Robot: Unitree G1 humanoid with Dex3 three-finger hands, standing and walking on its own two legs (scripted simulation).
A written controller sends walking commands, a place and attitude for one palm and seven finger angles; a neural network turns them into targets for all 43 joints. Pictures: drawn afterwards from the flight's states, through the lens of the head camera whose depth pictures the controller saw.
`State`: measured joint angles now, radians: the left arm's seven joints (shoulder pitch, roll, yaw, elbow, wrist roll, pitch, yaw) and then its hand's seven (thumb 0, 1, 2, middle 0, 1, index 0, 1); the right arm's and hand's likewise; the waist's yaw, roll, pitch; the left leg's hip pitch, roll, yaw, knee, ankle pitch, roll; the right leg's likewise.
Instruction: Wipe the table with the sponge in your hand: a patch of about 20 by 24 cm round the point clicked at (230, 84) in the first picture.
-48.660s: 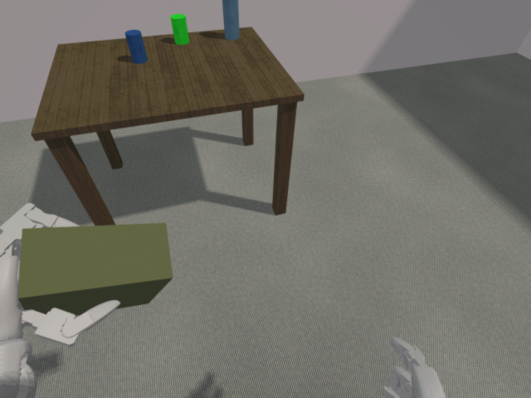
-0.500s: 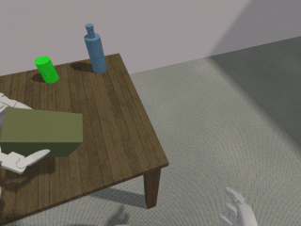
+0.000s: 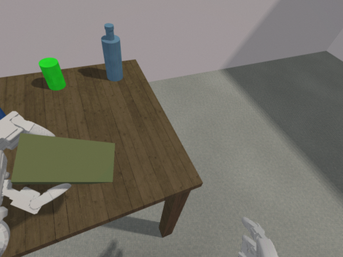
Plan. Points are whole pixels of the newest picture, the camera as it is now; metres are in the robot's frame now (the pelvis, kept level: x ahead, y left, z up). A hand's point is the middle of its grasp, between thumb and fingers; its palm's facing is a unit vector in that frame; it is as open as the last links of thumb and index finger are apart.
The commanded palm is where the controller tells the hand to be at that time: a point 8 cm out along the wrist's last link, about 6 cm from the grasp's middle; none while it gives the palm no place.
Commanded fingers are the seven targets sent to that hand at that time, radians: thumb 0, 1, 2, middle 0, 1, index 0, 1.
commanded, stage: come to a stop and stand still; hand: left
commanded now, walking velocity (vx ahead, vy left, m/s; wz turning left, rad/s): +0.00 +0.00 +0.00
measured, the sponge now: (77, 164) +0.24 +0.20 +0.13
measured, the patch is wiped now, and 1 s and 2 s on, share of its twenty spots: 0.00 0.00 0.00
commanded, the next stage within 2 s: look again from close up in 0.90 s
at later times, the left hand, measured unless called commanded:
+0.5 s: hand (58, 147) +0.26 +0.23 +0.16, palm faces +0.36 -0.85 -0.38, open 10.6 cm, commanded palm +0.19 +0.27 +0.18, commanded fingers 0.00 0.10 1.30 -1.20 -1.60 -1.20 -1.60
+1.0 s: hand (75, 146) +0.26 +0.21 +0.16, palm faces +0.35 -0.85 -0.38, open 10.6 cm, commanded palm +0.21 +0.24 +0.18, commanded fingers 0.00 0.10 1.30 -1.20 -1.60 -1.20 -1.60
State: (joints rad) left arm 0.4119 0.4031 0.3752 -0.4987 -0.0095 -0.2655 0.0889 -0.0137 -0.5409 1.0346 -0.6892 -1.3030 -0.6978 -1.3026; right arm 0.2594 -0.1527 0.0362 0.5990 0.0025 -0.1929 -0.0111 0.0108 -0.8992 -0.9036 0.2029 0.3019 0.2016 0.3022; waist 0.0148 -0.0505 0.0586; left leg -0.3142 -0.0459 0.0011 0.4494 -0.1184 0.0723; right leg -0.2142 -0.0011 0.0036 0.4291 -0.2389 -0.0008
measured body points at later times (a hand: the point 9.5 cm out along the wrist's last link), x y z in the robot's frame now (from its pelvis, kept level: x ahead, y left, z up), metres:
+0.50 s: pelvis +0.04 -0.01 +0.00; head +0.05 +0.02 +0.45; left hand +0.23 +0.28 +0.18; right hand +0.22 -0.23 -0.06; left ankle +0.08 +0.06 -0.74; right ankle +0.03 -0.15 -0.74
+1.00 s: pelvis +0.05 -0.04 +0.01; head +0.05 -0.03 +0.45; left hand +0.24 +0.25 +0.18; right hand +0.22 -0.27 -0.07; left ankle +0.08 +0.06 -0.74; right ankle +0.03 -0.15 -0.74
